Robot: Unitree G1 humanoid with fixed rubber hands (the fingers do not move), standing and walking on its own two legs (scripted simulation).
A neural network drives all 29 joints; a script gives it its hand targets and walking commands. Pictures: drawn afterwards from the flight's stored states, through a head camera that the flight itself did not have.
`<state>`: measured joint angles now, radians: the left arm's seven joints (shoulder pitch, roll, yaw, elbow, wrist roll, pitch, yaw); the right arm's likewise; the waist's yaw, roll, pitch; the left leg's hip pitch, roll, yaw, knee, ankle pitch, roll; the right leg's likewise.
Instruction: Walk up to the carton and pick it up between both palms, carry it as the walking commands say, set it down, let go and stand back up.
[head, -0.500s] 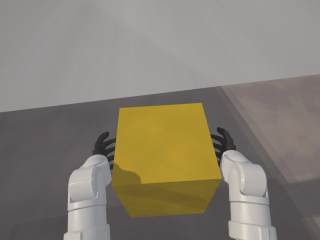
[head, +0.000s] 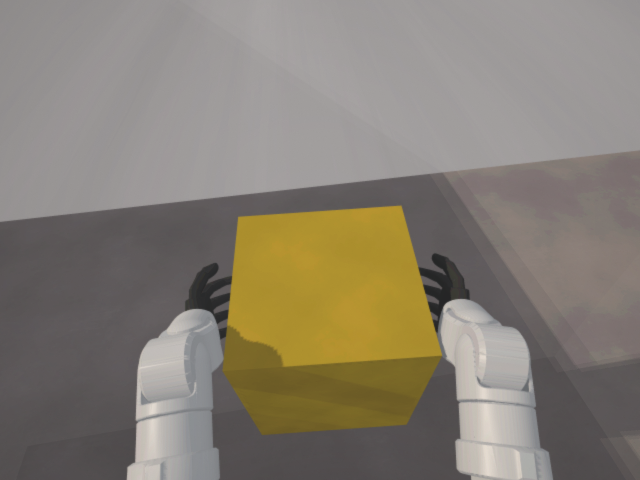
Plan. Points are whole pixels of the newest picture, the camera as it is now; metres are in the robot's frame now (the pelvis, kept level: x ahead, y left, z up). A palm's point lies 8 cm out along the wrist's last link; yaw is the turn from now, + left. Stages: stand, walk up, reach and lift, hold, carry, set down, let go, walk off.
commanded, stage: carry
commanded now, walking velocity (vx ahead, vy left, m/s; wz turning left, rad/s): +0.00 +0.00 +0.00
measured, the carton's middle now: (327, 327) +0.33 +0.00 +0.02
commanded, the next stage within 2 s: hold in 0.04 s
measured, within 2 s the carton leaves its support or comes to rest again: neither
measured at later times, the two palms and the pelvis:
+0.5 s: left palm (215, 352) +0.29 +0.14 +0.05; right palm (457, 326) +0.30 -0.16 +0.06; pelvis +0.00 -0.03 +0.01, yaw +5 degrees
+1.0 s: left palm (212, 357) +0.30 +0.15 +0.01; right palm (439, 336) +0.31 -0.15 +0.02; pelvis +0.01 -0.01 +0.01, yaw +7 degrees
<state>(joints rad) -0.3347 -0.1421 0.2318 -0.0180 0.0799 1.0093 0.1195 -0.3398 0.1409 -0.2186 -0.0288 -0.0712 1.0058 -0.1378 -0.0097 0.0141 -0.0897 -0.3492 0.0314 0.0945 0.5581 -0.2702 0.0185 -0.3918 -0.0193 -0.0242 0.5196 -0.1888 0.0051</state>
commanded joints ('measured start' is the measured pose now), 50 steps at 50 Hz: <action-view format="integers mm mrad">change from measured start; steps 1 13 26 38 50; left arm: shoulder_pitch -564 -427 -539 -527 -460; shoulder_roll -816 -795 -851 -958 -996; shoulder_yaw -668 -792 -507 -573 -486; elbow -52 -81 362 257 418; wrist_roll -207 -174 -56 -57 6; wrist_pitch -26 -368 -342 -376 -467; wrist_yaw -74 -238 -400 -415 -366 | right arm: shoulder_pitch -579 -358 -463 -414 -376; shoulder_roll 800 659 997 1042 923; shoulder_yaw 626 693 499 479 382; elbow -65 -154 323 295 400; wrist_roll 212 140 55 35 -45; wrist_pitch -30 -380 -279 -325 -433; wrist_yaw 92 271 340 378 401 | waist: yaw -1 -67 6 -72 -94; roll -6 42 -68 -2 47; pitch -312 -355 -54 -138 -179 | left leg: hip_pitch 140 429 195 229 200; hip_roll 109 -61 -117 -112 -116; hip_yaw -100 -179 -122 -184 -207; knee -77 -188 -187 -199 -164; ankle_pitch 115 341 45 104 204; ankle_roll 18 -25 38 20 -9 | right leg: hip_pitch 95 219 337 360 293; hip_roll -103 112 56 83 102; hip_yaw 74 72 176 108 98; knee -56 -110 -207 -177 -101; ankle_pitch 114 83 -51 112 188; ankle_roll -54 -60 2 -3 -29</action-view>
